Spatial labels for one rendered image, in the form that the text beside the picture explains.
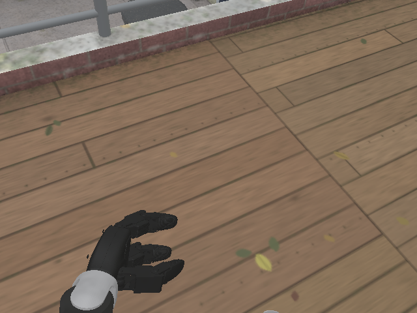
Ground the robot left hand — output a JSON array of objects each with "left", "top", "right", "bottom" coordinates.
[{"left": 86, "top": 210, "right": 184, "bottom": 293}]

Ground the robot left forearm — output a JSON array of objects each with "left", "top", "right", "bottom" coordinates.
[{"left": 59, "top": 270, "right": 118, "bottom": 313}]

